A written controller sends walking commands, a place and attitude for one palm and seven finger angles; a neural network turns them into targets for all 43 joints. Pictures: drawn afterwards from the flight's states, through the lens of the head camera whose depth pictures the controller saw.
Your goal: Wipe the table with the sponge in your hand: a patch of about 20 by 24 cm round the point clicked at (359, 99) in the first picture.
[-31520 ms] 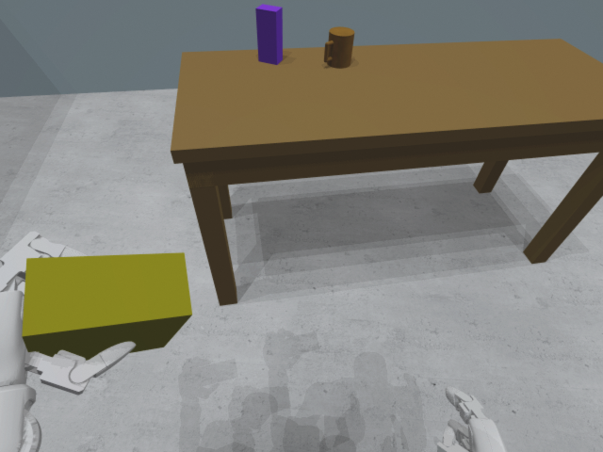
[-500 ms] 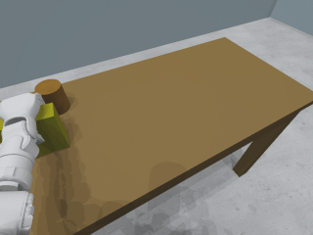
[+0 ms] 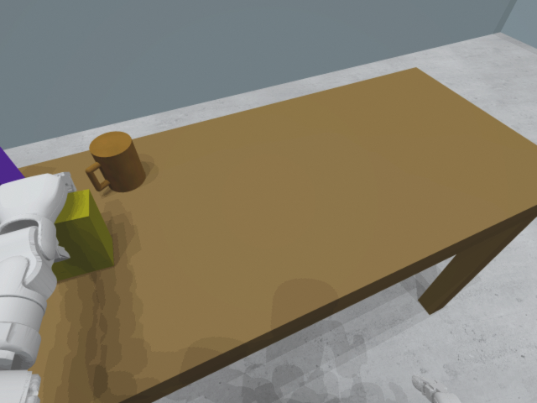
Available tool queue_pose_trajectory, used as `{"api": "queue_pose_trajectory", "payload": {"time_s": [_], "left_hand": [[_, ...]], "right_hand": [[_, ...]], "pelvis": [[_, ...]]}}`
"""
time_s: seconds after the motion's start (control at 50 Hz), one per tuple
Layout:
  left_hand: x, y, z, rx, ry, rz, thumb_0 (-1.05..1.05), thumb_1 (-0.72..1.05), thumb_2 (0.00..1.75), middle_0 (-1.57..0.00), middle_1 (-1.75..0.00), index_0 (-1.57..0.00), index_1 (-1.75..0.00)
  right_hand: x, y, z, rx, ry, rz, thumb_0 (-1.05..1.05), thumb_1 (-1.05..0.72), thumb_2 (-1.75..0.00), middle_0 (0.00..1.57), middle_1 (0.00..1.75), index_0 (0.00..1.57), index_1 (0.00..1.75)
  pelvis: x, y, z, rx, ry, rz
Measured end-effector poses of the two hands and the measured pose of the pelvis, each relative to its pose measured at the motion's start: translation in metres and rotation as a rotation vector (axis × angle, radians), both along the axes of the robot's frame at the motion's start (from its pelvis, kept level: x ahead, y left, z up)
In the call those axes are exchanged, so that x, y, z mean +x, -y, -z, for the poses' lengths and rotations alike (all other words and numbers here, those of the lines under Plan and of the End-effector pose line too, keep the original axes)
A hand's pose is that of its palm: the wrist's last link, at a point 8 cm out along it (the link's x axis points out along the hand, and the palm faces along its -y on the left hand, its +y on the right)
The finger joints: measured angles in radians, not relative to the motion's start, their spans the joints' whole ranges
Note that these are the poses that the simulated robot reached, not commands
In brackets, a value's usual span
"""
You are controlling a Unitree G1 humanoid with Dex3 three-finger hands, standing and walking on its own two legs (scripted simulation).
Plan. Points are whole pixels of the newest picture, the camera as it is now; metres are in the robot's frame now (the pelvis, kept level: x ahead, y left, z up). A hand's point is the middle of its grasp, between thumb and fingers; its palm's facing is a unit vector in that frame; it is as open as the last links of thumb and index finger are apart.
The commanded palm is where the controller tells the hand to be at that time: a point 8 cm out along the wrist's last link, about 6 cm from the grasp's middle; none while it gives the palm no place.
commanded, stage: wipe back along the first lane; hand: left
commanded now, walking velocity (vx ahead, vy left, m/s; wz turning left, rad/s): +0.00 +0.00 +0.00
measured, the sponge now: (61, 248) +0.33 +0.38 +0.01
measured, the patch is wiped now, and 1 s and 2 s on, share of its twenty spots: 1.00 1.00 1.00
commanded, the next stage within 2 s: lift the sponge slowly off the table in 1.46 s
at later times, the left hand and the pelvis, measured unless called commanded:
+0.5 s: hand (55, 246) +0.31 +0.35 +0.07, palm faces -0.02 -0.04 -1.00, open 10.6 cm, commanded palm +0.26 +0.32 +0.10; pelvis -0.01 -0.01 +0.00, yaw +0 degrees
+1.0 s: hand (60, 274) +0.26 +0.32 +0.07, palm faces +0.02 -0.05 -1.00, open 10.6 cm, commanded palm +0.21 +0.30 +0.10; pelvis +0.01 -0.01 +0.00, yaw -1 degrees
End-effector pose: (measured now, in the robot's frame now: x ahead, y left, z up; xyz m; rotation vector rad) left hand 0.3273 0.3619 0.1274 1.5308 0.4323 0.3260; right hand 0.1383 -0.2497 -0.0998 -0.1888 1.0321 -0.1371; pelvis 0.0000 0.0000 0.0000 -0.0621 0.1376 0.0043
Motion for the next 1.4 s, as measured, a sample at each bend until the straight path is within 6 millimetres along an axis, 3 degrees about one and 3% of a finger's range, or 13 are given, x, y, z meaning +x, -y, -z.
{"api": "queue_pose_trajectory", "payload": {"time_s": [0.14, 0.3, 0.52, 0.96, 1.24, 1.4], "left_hand": [[-0.020, 0.004, 0.006, -0.047, 0.043, -0.023, 0.00, -0.50, 1.05, -0.62, -1.33, -0.64, -1.36], [-0.027, 0.013, 0.006, -0.019, 0.041, -0.032, -0.01, -0.49, 1.04, -0.61, -1.34, -0.62, -1.37], [-0.042, 0.025, 0.006, -0.027, 0.051, -0.026, -0.01, -0.49, 1.04, -0.60, -1.34, -0.62, -1.38], [-0.079, 0.048, 0.007, -0.032, 0.084, -0.005, -0.01, -0.48, 1.04, -0.60, -1.34, -0.62, -1.37], [-0.112, 0.064, 0.007, -0.046, 0.108, 0.015, 0.00, -0.49, 1.04, -0.61, -1.33, -0.64, -1.35], [-0.120, 0.068, 0.007, -0.049, 0.112, -0.009, 0.00, -0.49, 1.04, -0.60, -1.34, -0.64, -1.34]], "right_hand": [[-0.007, -0.001, 0.002, 0.016, -0.007, 0.001, 0.01, -0.90, -0.90, 0.20, 0.30, 0.20, 0.30], [-0.005, 0.000, -0.001, 0.015, 0.021, -0.009, 0.01, -0.90, -0.90, 0.20, 0.30, 0.20, 0.30], [0.011, 0.000, -0.004, 0.032, 0.080, -0.024, 0.01, -0.90, -0.90, 0.20, 0.30, 0.20, 0.30], [0.060, -0.013, -0.020, 0.072, 0.212, -0.086, 0.01, -0.90, -0.90, 0.20, 0.30, 0.20, 0.30], [0.066, -0.017, -0.025, 0.086, 0.249, -0.094, 0.01, -0.90, -0.90, 0.20, 0.30, 0.20, 0.30], [0.064, -0.019, -0.026, 0.087, 0.256, -0.098, 0.01, -0.90, -0.90, 0.20, 0.30, 0.20, 0.30]], "pelvis": [[-0.002, 0.002, 0.000, 0.004, 0.017, 0.003], [-0.008, 0.005, 0.000, 0.006, 0.035, 0.000], [-0.005, 0.008, 0.000, 0.010, 0.050, 0.003], [0.007, 0.012, -0.001, 0.018, 0.084, 0.010], [0.003, 0.012, -0.001, 0.019, 0.108, 0.022], [-0.003, 0.013, -0.002, 0.021, 0.123, 0.020]]}}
